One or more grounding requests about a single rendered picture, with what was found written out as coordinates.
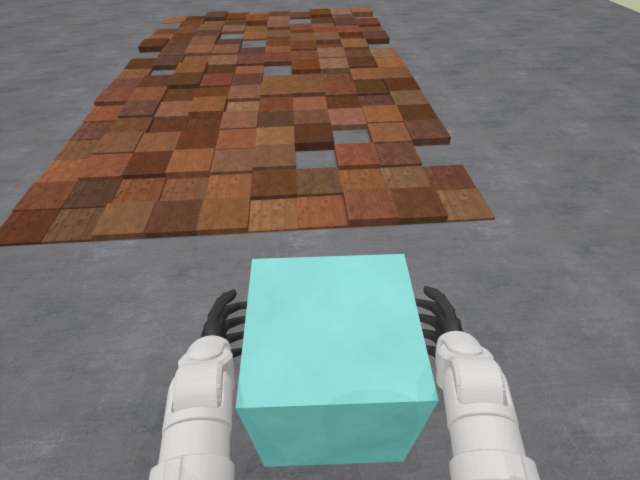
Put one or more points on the right robot forearm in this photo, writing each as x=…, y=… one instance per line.
x=484, y=429

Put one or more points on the carton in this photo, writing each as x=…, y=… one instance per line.
x=334, y=366

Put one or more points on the left robot hand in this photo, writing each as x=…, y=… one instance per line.
x=217, y=325

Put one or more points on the left robot forearm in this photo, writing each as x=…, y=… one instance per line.
x=198, y=416

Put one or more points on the right robot hand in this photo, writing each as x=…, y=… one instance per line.
x=445, y=320

